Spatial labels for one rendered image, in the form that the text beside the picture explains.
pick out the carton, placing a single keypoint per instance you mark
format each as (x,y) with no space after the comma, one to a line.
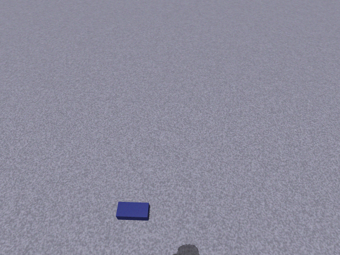
(133,211)

